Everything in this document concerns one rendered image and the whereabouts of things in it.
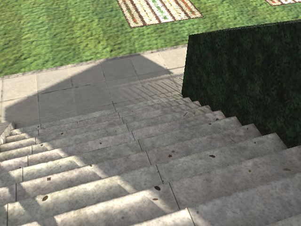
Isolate stairs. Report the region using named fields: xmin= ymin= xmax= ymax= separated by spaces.
xmin=0 ymin=93 xmax=301 ymax=226

